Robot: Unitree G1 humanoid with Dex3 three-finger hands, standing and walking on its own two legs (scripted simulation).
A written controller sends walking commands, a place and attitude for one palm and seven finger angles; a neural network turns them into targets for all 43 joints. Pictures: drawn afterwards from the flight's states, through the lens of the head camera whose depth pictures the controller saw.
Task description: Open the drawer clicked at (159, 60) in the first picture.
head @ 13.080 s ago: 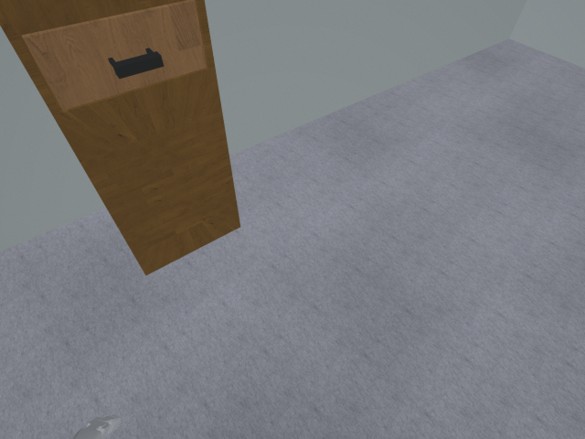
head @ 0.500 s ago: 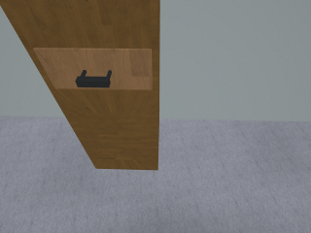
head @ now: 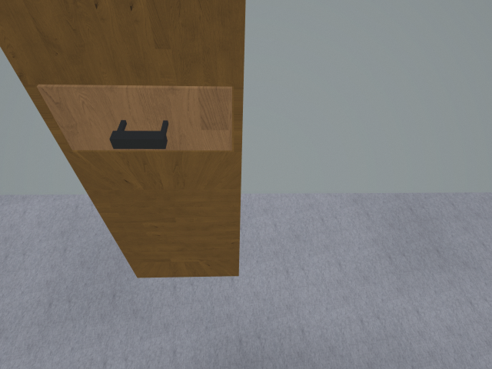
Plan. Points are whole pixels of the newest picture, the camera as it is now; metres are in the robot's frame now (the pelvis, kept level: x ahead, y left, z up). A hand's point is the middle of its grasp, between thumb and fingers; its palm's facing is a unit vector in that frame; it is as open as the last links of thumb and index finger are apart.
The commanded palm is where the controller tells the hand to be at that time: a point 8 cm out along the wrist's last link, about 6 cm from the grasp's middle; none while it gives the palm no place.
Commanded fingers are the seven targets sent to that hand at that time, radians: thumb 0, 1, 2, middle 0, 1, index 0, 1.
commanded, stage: look again from close up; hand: left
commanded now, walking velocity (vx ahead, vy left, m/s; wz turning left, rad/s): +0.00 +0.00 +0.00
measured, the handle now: (141, 132) +0.55 +0.26 +0.06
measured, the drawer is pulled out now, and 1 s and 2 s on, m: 0.00 0.00 0.00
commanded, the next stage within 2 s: shuffle to correct the standing spot in 0.46 s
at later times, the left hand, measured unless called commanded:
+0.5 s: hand out of the picture -0.04 +0.17 -0.18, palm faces +0.01 -0.98 -0.19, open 7.3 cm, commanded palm none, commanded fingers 0.00 0.90 0.90 -0.20 -0.30 -0.20 -0.30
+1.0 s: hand out of the picture -0.02 +0.19 -0.18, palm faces +0.07 -0.99 -0.15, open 7.4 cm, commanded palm none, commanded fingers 0.00 0.90 0.90 -0.20 -0.30 -0.20 -0.30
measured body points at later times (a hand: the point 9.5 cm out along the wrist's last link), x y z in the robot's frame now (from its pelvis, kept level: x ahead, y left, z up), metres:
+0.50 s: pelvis -0.04 +0.00 -0.01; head -0.05 +0.00 +0.44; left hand -0.04 +0.22 -0.17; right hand -0.04 -0.22 -0.17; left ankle -0.03 +0.12 -0.74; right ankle +0.00 -0.15 -0.74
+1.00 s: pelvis -0.01 +0.02 +0.00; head -0.01 +0.02 +0.45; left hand -0.02 +0.24 -0.16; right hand -0.05 -0.20 -0.16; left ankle -0.03 +0.12 -0.74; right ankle +0.00 -0.11 -0.70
